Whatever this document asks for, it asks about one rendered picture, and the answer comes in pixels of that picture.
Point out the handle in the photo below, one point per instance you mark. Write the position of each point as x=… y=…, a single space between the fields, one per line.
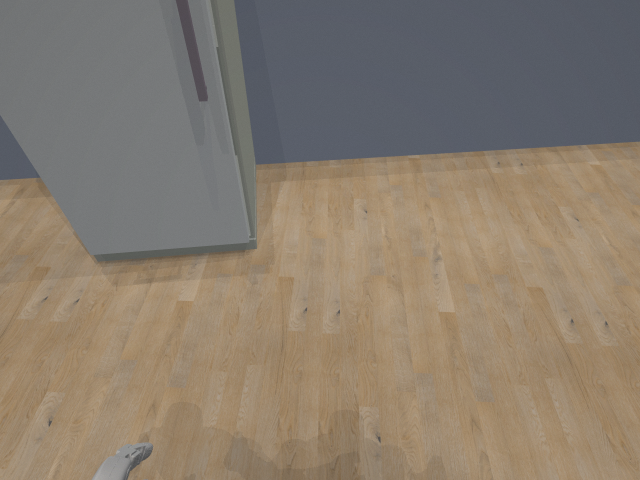
x=191 y=44

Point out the robot left hand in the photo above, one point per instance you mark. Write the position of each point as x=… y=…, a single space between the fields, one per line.
x=118 y=467

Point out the fridge door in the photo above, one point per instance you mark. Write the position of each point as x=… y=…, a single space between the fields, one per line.
x=101 y=97

